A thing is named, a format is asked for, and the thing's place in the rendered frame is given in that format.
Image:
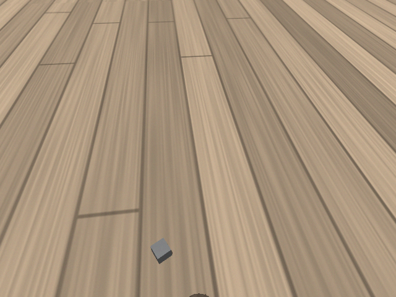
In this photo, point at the cube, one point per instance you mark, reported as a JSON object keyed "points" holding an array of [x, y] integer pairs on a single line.
{"points": [[161, 250]]}

